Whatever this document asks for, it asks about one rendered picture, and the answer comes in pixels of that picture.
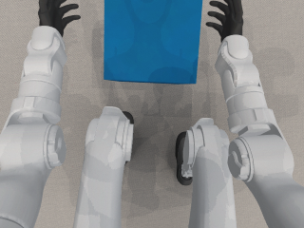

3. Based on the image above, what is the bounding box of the right robot hand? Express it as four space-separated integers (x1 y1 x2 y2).
205 0 244 43

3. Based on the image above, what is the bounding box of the robot right forearm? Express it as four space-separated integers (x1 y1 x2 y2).
215 34 295 172

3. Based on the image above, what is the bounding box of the robot left forearm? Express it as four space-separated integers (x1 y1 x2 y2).
0 26 67 167

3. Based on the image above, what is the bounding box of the right robot thigh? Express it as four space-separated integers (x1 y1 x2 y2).
183 124 237 228

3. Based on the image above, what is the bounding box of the right robot upper arm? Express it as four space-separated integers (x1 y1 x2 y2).
227 134 304 228

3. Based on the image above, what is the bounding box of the left robot upper arm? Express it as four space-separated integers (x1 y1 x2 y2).
0 123 67 228

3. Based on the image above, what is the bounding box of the carton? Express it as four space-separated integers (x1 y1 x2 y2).
104 0 203 85

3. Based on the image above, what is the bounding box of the left robot hand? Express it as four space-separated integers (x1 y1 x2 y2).
38 0 81 37

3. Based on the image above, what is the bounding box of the right robot shin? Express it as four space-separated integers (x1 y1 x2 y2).
181 118 230 178

